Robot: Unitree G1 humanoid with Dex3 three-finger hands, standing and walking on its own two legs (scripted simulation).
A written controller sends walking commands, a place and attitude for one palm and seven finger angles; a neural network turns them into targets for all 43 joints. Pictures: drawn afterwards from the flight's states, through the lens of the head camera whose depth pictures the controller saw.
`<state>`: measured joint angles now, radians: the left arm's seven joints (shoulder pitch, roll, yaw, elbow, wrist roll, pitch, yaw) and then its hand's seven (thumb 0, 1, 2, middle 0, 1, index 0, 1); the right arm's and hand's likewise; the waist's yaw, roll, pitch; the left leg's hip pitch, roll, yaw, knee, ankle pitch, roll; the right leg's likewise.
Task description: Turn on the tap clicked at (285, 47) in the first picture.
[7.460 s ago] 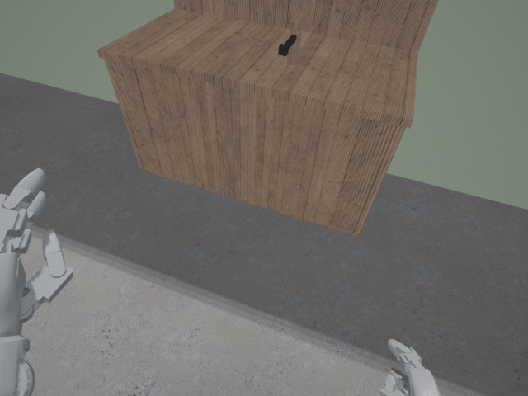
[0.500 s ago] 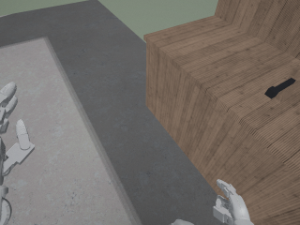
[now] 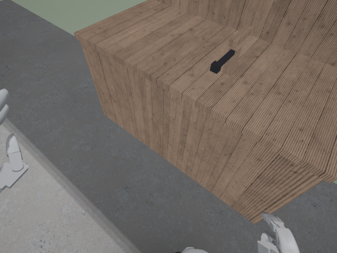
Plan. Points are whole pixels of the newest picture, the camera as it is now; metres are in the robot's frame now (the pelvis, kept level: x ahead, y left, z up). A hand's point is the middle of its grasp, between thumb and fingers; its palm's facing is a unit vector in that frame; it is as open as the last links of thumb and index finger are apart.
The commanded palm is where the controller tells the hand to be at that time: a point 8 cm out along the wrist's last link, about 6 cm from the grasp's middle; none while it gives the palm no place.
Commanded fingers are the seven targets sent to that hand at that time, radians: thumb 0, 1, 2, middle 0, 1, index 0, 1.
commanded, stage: turn to face it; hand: left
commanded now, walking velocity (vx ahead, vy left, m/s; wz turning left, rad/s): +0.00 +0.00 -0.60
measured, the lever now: (215, 67) +0.67 -0.12 +0.05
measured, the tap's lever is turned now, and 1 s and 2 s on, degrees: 0 0 0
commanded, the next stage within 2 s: take the last steps up to it in 1.52 s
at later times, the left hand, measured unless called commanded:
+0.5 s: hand (121, 171) +0.21 +0.09 +0.19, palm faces +0.09 -0.86 -0.51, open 7.4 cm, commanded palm +0.17 +0.15 +0.19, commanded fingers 0.00 0.90 0.90 -0.20 -0.30 -0.20 -0.30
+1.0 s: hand (194, 202) +0.18 -0.02 +0.17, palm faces -0.15 -0.88 -0.45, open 7.4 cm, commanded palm +0.15 +0.06 +0.19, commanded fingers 0.00 0.90 0.90 -0.20 -0.30 -0.20 -0.30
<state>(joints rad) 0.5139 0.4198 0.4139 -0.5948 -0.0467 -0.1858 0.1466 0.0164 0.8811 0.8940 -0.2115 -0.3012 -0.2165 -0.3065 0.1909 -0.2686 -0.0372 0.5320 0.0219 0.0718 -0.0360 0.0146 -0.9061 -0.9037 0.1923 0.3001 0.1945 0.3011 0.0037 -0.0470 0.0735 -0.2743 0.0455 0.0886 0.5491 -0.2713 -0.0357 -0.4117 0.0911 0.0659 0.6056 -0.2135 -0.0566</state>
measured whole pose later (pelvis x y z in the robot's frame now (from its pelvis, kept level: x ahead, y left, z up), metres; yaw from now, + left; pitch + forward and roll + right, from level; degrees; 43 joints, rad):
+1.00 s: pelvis -0.14 -0.08 -0.01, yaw -35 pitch -2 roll +0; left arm 0.41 0.36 0.36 -0.52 -0.04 -0.18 0.14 0.02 0.88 0.89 -0.21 -0.30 -0.21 -0.31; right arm 0.15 -0.19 0.03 0.56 0.02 0.02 0.00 0.01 -0.90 -0.90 0.20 0.30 0.20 0.30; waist 0.02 0.03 0.15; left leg -0.43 0.11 0.01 1.08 -0.49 -0.08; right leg -0.39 0.05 -0.04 0.65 -0.23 -0.08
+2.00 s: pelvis -0.22 -0.07 +0.00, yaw -51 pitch +0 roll -1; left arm 0.50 0.36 0.37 -0.43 0.00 -0.23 0.15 0.02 0.88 0.89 -0.21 -0.30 -0.21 -0.31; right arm 0.29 -0.23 -0.02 0.63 0.01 -0.07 -0.07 0.01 -0.90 -0.90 0.19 0.30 0.20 0.30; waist -0.02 0.03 -0.03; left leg -0.26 0.03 0.04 0.59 -0.32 0.01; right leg -0.27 -0.01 -0.10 0.58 -0.40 -0.01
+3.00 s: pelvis -0.02 -0.12 +0.00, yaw -51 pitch +1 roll +1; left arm 0.44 0.42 0.41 -0.53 -0.02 -0.26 0.16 0.02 0.88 0.89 -0.21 -0.30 -0.21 -0.31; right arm 0.16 -0.17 -0.04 0.60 0.02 -0.09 -0.05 0.01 -0.90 -0.90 0.19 0.30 0.20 0.30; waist -0.02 -0.03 0.08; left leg -0.36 0.05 0.15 0.60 -0.26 0.02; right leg -0.41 -0.09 -0.08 1.05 -0.55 0.02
